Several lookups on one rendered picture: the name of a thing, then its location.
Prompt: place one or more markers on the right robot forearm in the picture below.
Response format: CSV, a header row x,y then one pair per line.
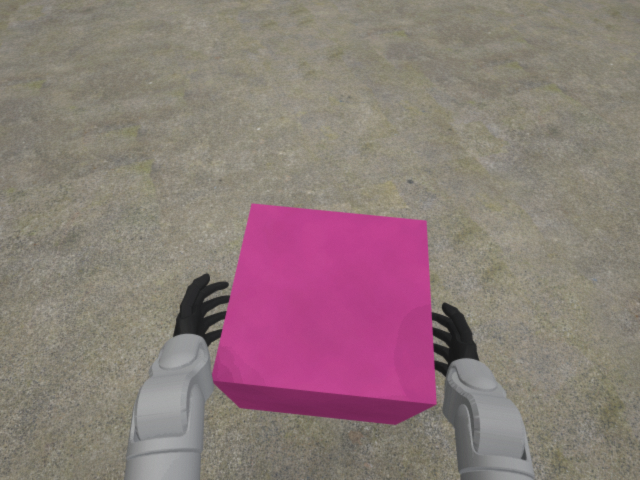
x,y
491,440

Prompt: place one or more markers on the carton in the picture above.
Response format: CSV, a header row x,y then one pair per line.
x,y
330,315

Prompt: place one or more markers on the left robot forearm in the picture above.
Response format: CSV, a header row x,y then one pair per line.
x,y
167,424

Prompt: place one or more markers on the robot right hand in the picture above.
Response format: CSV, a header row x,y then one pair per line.
x,y
459,340

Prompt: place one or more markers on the robot left hand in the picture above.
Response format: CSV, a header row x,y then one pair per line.
x,y
190,319

